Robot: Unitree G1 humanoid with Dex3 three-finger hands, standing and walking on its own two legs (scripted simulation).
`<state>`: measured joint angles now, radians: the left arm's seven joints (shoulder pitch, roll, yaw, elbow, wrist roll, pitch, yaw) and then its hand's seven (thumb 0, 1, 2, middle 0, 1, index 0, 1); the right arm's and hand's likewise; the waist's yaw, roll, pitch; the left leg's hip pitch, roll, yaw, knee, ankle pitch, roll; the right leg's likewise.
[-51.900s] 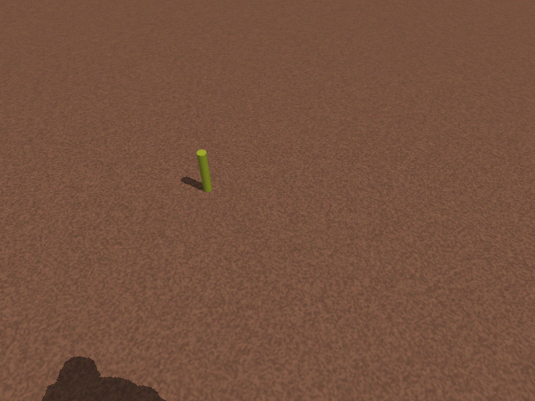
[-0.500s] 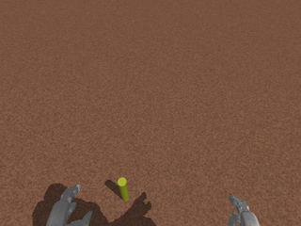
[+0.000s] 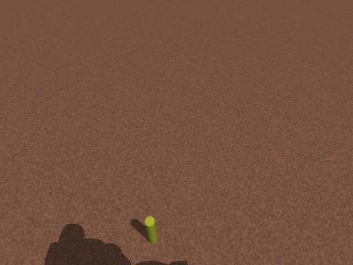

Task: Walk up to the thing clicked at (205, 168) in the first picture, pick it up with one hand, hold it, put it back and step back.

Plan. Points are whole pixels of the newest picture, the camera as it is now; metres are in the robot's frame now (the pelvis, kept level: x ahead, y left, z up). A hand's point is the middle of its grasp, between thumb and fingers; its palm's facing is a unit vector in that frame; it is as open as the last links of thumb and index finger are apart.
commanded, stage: stand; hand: left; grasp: from the side
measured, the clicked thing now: (151, 231) +0.43 +0.15 -0.64
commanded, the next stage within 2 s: step back in 1.58 s
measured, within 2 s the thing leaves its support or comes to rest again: neither
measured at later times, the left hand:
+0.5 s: hand out of the picture +0.04 +0.24 -0.15, palm faces -0.01 -0.94 -0.35, open 7.4 cm
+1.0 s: hand out of the picture +0.09 +0.23 -0.14, palm faces -0.01 -0.94 -0.34, open 7.4 cm
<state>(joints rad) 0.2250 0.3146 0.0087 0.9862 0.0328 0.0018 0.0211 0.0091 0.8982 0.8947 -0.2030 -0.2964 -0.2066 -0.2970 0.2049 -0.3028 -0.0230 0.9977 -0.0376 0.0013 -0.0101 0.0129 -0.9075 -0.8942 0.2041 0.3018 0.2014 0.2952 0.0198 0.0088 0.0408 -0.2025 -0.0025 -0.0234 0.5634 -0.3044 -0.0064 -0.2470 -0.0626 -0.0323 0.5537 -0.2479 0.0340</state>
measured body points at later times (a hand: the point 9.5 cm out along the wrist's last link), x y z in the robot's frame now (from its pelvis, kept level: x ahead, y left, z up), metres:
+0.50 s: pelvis -0.01 -0.01 +0.01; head -0.01 -0.02 +0.46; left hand +0.04 +0.29 -0.12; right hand +0.04 -0.30 -0.13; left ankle +0.00 +0.12 -0.73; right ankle +0.03 -0.14 -0.73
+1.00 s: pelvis +0.02 -0.02 +0.02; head +0.02 -0.03 +0.46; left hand +0.09 +0.28 -0.12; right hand +0.08 -0.31 -0.13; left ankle +0.00 +0.12 -0.73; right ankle +0.03 -0.14 -0.73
